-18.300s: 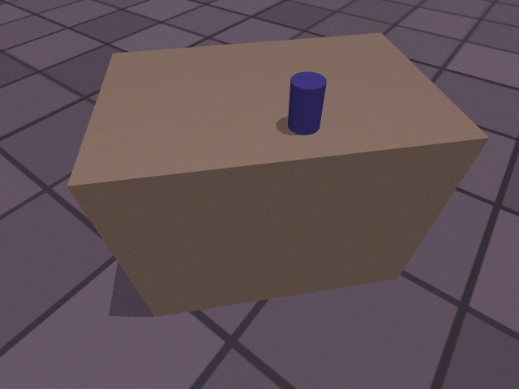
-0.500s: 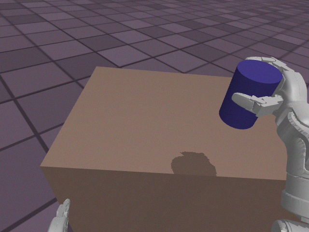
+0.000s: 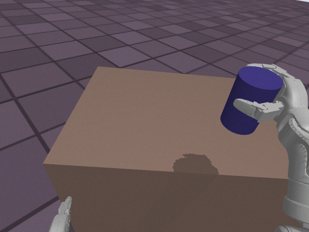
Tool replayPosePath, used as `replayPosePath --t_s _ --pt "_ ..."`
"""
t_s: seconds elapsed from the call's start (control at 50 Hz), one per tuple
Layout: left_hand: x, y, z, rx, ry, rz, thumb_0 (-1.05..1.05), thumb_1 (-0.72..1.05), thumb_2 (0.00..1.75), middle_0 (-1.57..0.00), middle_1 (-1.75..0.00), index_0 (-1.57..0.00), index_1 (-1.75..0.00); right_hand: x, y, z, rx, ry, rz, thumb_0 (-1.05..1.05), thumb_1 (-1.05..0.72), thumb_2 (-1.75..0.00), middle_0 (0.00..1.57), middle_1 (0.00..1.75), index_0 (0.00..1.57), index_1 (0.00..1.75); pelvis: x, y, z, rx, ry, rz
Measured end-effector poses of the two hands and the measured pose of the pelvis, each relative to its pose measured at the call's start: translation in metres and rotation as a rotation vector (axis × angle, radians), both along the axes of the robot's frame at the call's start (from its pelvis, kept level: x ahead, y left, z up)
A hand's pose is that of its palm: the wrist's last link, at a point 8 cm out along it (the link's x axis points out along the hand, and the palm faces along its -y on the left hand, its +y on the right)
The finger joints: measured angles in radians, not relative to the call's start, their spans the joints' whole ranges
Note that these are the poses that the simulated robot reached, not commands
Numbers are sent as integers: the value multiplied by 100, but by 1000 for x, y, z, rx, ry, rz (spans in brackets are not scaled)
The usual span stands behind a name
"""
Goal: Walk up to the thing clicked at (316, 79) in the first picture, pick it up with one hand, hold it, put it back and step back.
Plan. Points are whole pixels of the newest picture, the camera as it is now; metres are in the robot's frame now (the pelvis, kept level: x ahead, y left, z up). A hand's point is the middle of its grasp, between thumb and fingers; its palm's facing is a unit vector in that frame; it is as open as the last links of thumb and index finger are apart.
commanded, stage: crouch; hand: right
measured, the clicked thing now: (247, 101) +0.34 -0.16 +0.25
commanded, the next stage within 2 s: lower in 1.04 s
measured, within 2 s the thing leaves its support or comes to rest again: rests again in 1.92 s
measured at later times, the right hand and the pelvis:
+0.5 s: hand (243, 104) +0.40 -0.19 +0.20, palm faces +0.21 +0.98 +0.01, open 11.3 cm; pelvis +0.00 +0.00 +0.00, yaw +1 degrees
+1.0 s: hand (236, 112) +0.43 -0.20 +0.15, palm faces +0.19 +0.98 +0.00, open 11.3 cm; pelvis +0.01 -0.01 +0.00, yaw +2 degrees
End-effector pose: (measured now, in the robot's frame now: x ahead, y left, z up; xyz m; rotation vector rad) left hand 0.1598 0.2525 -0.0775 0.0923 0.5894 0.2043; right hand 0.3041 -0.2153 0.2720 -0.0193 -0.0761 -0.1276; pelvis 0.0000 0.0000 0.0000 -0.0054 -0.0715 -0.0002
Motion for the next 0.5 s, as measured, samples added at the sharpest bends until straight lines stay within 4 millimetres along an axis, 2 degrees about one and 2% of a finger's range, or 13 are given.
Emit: replayPosePath --t_s 0.14,0.22,0.34,0.4,0.5 --pt "1 8 7 22 -30 26 -1 -52 6 -4 -5 -5 -5 7 -10 -19 30 60 -34 0 46 -100 63 91 64 91 0 0 0 -2 -1 -2" --pt "-4 8 8 43 -19 21 -1 -52 6 -4 -4 -5 -4 17 -14 -39 48 99 -47 0 47 -100 64 91 65 91 -1 1 0 -1 4 0" --pt "-16 1 -1 41 33 24 -1 -52 6 -4 -4 -5 -4 37 -19 -70 47 156 -67 0 49 -102 64 92 64 93 -3 0 -1 1 26 9" --pt "-22 -1 -5 42 48 32 -1 -52 6 -4 -5 -5 -4 46 -20 -75 37 141 -80 0 49 -102 64 92 65 92 -2 -1 -2 2 35 15" --pt "-23 1 -5 59 56 57 -1 -53 7 -5 -5 -5 -5 62 -23 -71 39 86 -84 0 49 -103 64 92 65 93 1 -3 -2 3 46 20"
